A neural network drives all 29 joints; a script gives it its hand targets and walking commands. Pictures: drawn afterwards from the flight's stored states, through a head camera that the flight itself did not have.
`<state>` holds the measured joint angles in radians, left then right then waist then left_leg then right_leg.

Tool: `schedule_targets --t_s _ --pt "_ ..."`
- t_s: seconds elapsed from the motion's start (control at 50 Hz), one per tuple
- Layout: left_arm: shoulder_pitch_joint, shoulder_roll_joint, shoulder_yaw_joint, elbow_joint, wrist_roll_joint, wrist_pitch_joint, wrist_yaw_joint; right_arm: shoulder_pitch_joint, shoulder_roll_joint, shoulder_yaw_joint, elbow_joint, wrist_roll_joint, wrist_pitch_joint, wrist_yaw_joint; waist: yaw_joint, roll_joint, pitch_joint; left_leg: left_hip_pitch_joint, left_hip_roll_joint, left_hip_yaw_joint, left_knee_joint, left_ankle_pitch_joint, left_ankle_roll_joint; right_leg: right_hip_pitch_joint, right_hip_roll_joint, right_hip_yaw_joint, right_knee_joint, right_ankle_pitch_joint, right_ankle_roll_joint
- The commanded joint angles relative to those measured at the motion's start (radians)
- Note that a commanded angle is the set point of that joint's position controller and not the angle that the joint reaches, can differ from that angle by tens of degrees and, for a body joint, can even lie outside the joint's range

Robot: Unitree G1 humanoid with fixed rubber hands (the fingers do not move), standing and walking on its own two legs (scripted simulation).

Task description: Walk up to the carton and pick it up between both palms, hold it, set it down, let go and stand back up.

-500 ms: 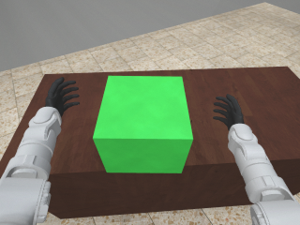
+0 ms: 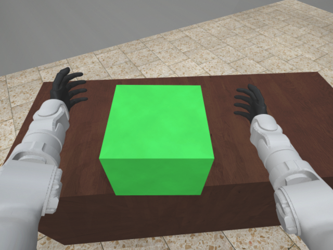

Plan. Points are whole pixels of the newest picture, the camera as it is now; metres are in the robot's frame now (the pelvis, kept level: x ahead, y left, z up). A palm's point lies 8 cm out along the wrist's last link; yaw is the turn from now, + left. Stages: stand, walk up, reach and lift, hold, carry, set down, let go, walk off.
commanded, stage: reach and lift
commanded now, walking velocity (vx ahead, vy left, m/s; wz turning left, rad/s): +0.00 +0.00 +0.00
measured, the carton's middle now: (158, 139) +0.45 +0.01 -0.03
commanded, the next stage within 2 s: none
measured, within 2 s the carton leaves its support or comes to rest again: neither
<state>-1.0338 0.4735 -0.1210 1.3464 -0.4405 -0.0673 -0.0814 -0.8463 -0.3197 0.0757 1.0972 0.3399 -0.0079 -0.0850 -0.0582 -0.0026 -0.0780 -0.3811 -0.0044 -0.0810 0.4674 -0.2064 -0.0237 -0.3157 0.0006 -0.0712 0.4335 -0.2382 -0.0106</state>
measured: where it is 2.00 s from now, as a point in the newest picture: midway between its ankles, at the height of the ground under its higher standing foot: outside the picture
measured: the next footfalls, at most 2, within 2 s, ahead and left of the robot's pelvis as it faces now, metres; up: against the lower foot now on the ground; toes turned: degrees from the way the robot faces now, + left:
none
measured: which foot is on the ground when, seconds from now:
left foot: down 0.00-1.00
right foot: down 0.00-1.00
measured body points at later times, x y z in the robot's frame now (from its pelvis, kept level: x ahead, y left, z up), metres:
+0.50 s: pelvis -0.01 +0.01 -0.02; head +0.07 +0.02 +0.43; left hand +0.46 +0.24 +0.05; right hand +0.41 -0.23 +0.03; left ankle +0.01 +0.13 -0.74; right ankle -0.02 -0.11 -0.74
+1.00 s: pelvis -0.01 +0.01 -0.02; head +0.08 +0.02 +0.42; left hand +0.47 +0.20 +0.04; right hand +0.42 -0.22 +0.03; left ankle +0.01 +0.13 -0.74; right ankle -0.02 -0.11 -0.74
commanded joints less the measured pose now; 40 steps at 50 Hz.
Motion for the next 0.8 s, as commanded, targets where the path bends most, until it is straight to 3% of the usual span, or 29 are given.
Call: schedule_targets --t_s 0.0,0.02,0.04,0.06,0.08,0.1,0.12,0.14,0.16,0.18,0.2,0.26,0.3,0.34,0.36,0.38,0.42,0.44,0.48,0.52,0.54,0.56,0.58,0.6,0.64,0.68,0.7,0.74,0.78 --pt "-0.426 0.137 -0.078 -0.079 -0.017 -0.111 -0.008 -0.442 -0.180 0.029 -0.064 0.121 -0.110 0.013 -0.031 0.090 -0.586 0.192 0.007 0.063 0.084 0.496 -0.034 -0.028 0.015 0.018 0.004 0.393 0.038" --pt "-0.434 0.144 -0.080 -0.019 -0.024 -0.129 -0.011 -0.446 -0.170 0.015 -0.046 0.114 -0.115 0.015 -0.039 0.090 -0.558 0.144 0.002 0.062 0.084 0.417 -0.024 -0.051 0.005 0.023 0.010 0.353 0.039" --pt "-0.438 0.144 -0.078 -0.023 -0.033 -0.149 -0.014 -0.463 -0.156 0.035 -0.083 0.119 -0.130 0.016 -0.021 0.057 -0.574 0.114 0.000 0.069 0.093 0.417 -0.015 -0.029 0.004 0.028 0.023 0.360 0.043" --pt "-0.440 0.131 -0.106 -0.009 -0.044 -0.169 -0.016 -0.453 -0.148 0.038 -0.064 0.121 -0.138 0.019 -0.038 0.057 -0.587 0.125 0.005 0.070 0.103 0.405 -0.016 -0.053 0.004 0.019 0.035 0.341 0.045" --pt "-0.418 0.134 -0.091 0.027 -0.035 -0.176 -0.014 -0.442 -0.166 0.027 -0.045 0.113 -0.149 0.021 -0.028 0.061 -0.582 0.118 0.010 0.060 0.096 0.402 -0.021 -0.065 0.007 0.021 0.036 0.327 0.042" --pt "-0.454 0.141 -0.093 -0.053 -0.050 -0.199 -0.006 -0.453 -0.165 0.025 -0.079 0.119 -0.165 0.020 -0.029 0.086 -0.670 0.151 0.013 0.062 0.108 0.455 -0.031 -0.080 0.008 0.019 0.035 0.345 0.040" --pt "-0.457 0.123 -0.119 -0.057 -0.053 -0.221 0.004 -0.458 -0.167 0.015 -0.073 0.114 -0.185 0.024 -0.029 0.126 -0.700 0.163 0.012 0.058 0.127 0.472 -0.045 -0.144 0.013 0.005 0.051 0.320 0.036" --pt "-0.460 0.134 -0.103 -0.071 -0.058 -0.234 0.009 -0.455 -0.173 0.024 -0.077 0.122 -0.202 0.029 -0.012 0.119 -0.737 0.186 0.017 0.056 0.143 0.527 -0.055 -0.165 0.021 0.002 0.055 0.323 0.033" --pt "-0.479 0.120 -0.122 -0.063 -0.062 -0.245 0.009 -0.464 -0.159 0.023 -0.060 0.117 -0.210 0.034 -0.027 0.124 -0.722 0.183 0.020 0.056 0.158 0.535 -0.054 -0.190 0.015 -0.001 0.056 0.323 0.035" --pt "-0.470 0.135 -0.098 -0.052 -0.046 -0.261 0.015 -0.467 -0.166 0.021 -0.081 0.113 -0.220 0.035 -0.001 0.120 -0.767 0.156 0.019 0.059 0.160 0.521 -0.055 -0.183 0.017 0.004 0.071 0.329 0.033" --pt "-0.459 0.139 -0.097 -0.068 -0.045 -0.274 0.016 -0.446 -0.162 0.023 -0.098 0.114 -0.237 0.035 -0.015 0.115 -0.818 0.162 0.019 0.063 0.160 0.529 -0.054 -0.165 0.016 0.006 0.076 0.361 0.037" --pt "-0.474 0.126 -0.103 0.035 -0.048 -0.294 0.021 -0.455 -0.168 0.030 -0.002 0.112 -0.251 0.045 -0.012 0.103 -0.784 0.106 0.021 0.061 0.181 0.485 -0.047 -0.242 0.014 0.000 0.093 0.306 0.041" --pt "-0.477 0.112 -0.126 0.026 -0.046 -0.313 0.020 -0.468 -0.166 0.008 -0.017 0.081 -0.272 0.044 -0.029 0.100 -0.809 0.077 0.023 0.059 0.180 0.430 -0.045 -0.237 0.011 0.000 0.112 0.317 0.044" --pt "-0.481 0.107 -0.122 0.033 -0.036 -0.332 0.031 -0.468 -0.179 0.003 0.017 0.080 -0.293 0.048 -0.028 0.131 -0.802 0.086 0.024 0.054 0.193 0.452 -0.062 -0.289 0.017 -0.013 0.122 0.285 0.039" --pt "-0.483 0.106 -0.111 0.083 -0.032 -0.334 0.033 -0.468 -0.174 0.021 0.063 0.091 -0.291 0.052 -0.005 0.116 -0.776 0.071 0.025 0.061 0.202 0.450 -0.056 -0.323 0.016 -0.012 0.125 0.253 0.039" --pt "-0.475 0.096 -0.119 0.081 -0.029 -0.345 0.037 -0.463 -0.168 0.007 0.059 0.079 -0.304 0.050 -0.017 0.111 -0.831 0.081 0.029 0.066 0.218 0.450 -0.061 -0.324 0.020 -0.015 0.133 0.277 0.037" --pt "-0.495 0.097 -0.126 0.093 -0.021 -0.356 0.041 -0.478 -0.175 -0.001 0.062 0.073 -0.317 0.052 -0.017 0.155 -0.835 0.046 0.022 0.062 0.223 0.423 -0.068 -0.341 0.015 -0.015 0.147 0.251 0.033" --pt "-0.503 0.079 -0.150 0.105 -0.035 -0.362 0.043 -0.489 -0.179 -0.014 0.083 0.066 -0.322 0.051 -0.035 0.153 -0.830 0.052 0.023 0.058 0.223 0.396 -0.070 -0.368 0.017 -0.023 0.144 0.223 0.032" --pt "-0.490 0.069 -0.144 0.117 -0.040 -0.374 0.049 -0.496 -0.183 0.001 0.064 0.071 -0.343 0.056 -0.023 0.112 -0.849 0.028 0.026 0.066 0.239 0.417 -0.065 -0.377 0.018 -0.024 0.150 0.239 0.037" --pt "-0.517 0.073 -0.152 0.062 -0.047 -0.388 0.051 -0.494 -0.183 -0.021 0.053 0.056 -0.353 0.050 -0.038 0.136 -0.915 0.024 0.022 0.063 0.242 0.417 -0.067 -0.367 0.017 -0.022 0.162 0.269 0.040" --pt "-0.503 0.076 -0.137 0.044 -0.053 -0.397 0.056 -0.490 -0.191 -0.017 0.031 0.065 -0.360 0.053 -0.023 0.145 -0.954 0.030 0.021 0.074 0.252 0.471 -0.073 -0.357 0.020 -0.022 0.177 0.312 0.038" --pt "-0.517 0.066 -0.151 0.034 -0.050 -0.396 0.058 -0.514 -0.192 -0.021 0.029 0.066 -0.365 0.057 -0.037 0.149 -0.970 0.046 0.021 0.066 0.262 0.501 -0.078 -0.385 0.025 -0.028 0.173 0.324 0.039" --pt "-0.496 0.076 -0.117 0.036 -0.032 -0.396 0.055 -0.502 -0.181 -0.011 0.008 0.065 -0.368 0.057 -0.014 0.134 -0.966 0.050 0.026 0.071 0.270 0.522 -0.076 -0.364 0.023 -0.025 0.183 0.349 0.040" --pt "-0.496 0.072 -0.113 0.038 -0.016 -0.389 0.056 -0.495 -0.193 -0.007 0.032 0.078 -0.369 0.058 -0.019 0.150 -0.954 0.064 0.022 0.072 0.265 0.526 -0.083 -0.372 0.027 -0.029 0.176 0.334 0.039" --pt "-0.469 0.070 -0.099 0.052 -0.016 -0.394 0.051 -0.466 -0.182 0.019 0.020 0.093 -0.371 0.060 -0.004 0.125 -0.961 0.029 0.021 0.077 0.265 0.522 -0.072 -0.333 0.023 -0.020 0.185 0.370 0.048" --pt "-0.495 0.063 -0.108 0.040 -0.011 -0.390 0.052 -0.494 -0.188 -0.021 0.052 0.064 -0.367 0.056 -0.041 0.140 -0.933 0.032 0.022 0.074 0.258 0.476 -0.076 -0.365 0.023 -0.025 0.176 0.332 0.045" --pt "-0.505 0.052 -0.108 0.049 -0.007 -0.388 0.053 -0.502 -0.175 0.001 0.059 0.077 -0.361 0.059 -0.023 0.139 -0.906 0.009 0.022 0.074 0.256 0.462 -0.070 -0.371 0.021 -0.018 0.171 0.304 0.043" --pt "-0.498 0.050 -0.090 0.080 -0.002 -0.388 0.056 -0.514 -0.160 0.001 0.059 0.067 -0.354 0.059 -0.017 0.091 -0.875 -0.041 0.019 0.077 0.248 0.405 -0.056 -0.331 0.015 -0.015 0.178 0.303 0.045" --pt "-0.480 0.023 -0.111 0.091 -0.013 -0.393 0.052 -0.505 -0.131 0.005 0.069 0.062 -0.353 0.057 -0.027 0.083 -0.853 -0.055 0.018 0.080 0.242 0.381 -0.049 -0.326 0.010 -0.015 0.179 0.296 0.053"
